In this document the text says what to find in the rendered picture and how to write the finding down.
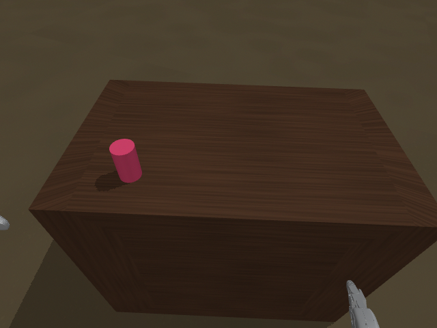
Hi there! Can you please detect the can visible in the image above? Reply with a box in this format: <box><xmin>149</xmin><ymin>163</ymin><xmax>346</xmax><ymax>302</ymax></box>
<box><xmin>109</xmin><ymin>139</ymin><xmax>142</xmax><ymax>183</ymax></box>

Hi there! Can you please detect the right robot hand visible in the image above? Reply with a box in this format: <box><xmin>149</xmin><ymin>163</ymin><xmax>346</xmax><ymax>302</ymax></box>
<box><xmin>346</xmin><ymin>280</ymin><xmax>380</xmax><ymax>328</ymax></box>

